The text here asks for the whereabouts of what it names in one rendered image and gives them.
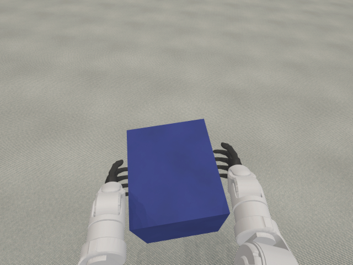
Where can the left robot hand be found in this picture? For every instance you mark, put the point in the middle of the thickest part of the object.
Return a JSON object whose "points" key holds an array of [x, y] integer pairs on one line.
{"points": [[114, 171]]}

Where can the robot left forearm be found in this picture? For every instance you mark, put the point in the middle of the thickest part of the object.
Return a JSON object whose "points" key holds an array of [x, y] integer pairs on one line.
{"points": [[105, 243]]}

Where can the carton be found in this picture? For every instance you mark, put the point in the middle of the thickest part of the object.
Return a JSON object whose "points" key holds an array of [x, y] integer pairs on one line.
{"points": [[175, 189]]}

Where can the right robot hand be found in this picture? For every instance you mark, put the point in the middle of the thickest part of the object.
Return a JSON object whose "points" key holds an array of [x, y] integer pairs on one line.
{"points": [[231, 160]]}

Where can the right robot upper arm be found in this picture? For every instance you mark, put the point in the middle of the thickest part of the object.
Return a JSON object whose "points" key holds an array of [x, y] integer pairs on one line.
{"points": [[255, 253]]}

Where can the robot right forearm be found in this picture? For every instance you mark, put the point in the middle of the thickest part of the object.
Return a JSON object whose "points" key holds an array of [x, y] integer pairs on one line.
{"points": [[251, 212]]}

